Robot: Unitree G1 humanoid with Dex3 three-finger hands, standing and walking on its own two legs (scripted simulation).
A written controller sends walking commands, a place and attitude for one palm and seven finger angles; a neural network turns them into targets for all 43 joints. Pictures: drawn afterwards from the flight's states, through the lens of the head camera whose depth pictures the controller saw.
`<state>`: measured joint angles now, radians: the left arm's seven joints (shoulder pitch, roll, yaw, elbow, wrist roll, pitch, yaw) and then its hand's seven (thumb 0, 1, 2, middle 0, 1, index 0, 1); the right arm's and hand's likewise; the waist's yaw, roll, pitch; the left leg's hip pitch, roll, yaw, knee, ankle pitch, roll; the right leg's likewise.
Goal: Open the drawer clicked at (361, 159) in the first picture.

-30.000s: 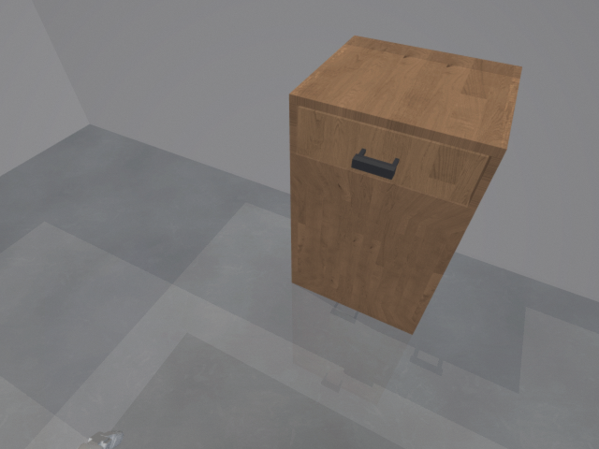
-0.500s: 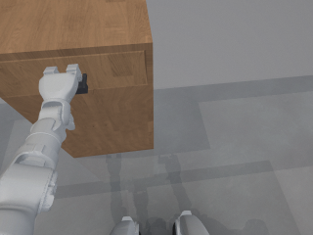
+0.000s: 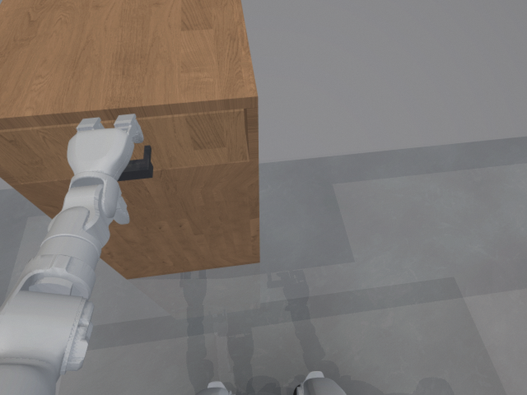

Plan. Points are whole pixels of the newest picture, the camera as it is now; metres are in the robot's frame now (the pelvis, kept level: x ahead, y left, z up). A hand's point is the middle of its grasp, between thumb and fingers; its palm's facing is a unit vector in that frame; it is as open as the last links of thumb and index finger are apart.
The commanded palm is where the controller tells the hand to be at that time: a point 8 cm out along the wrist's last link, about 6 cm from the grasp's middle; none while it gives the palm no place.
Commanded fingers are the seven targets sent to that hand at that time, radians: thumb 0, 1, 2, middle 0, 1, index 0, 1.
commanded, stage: lift the fingers back up to retry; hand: left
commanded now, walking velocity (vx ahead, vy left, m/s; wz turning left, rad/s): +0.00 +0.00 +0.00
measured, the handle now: (123, 161) +0.52 +0.24 -0.01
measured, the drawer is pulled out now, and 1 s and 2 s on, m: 0.00 0.00 0.00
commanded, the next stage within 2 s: re-aim the fingers above the handle in 0.36 s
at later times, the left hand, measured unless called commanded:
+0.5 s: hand (112, 170) +0.46 +0.23 +0.04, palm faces -0.09 -0.02 -1.00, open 13.8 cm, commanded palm +0.44 +0.23 +0.11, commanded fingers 0.00 -0.50 0.30 -0.30 -1.20 -0.30 -1.20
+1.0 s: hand (121, 172) +0.45 +0.21 +0.05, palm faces -0.10 -0.02 -1.00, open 13.8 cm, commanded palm +0.44 +0.23 +0.11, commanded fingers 0.00 -0.50 0.30 -0.30 -1.20 -0.30 -1.20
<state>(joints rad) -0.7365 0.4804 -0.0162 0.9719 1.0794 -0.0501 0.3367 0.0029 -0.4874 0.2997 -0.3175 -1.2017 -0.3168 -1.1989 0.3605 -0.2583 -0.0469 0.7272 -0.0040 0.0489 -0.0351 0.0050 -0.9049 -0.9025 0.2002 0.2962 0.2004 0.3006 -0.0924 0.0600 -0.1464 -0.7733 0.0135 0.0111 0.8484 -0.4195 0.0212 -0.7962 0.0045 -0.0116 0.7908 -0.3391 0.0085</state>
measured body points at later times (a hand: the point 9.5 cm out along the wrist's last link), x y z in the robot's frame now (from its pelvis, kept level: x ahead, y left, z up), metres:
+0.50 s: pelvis +0.03 -0.01 +0.02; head +0.10 -0.02 +0.46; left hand +0.45 +0.23 +0.10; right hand +0.11 -0.27 -0.12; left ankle -0.02 +0.10 -0.70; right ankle +0.01 -0.13 -0.70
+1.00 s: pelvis +0.02 -0.01 +0.02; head +0.09 -0.03 +0.46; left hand +0.45 +0.21 +0.10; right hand +0.08 -0.28 -0.12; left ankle -0.02 +0.10 -0.70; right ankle +0.01 -0.13 -0.70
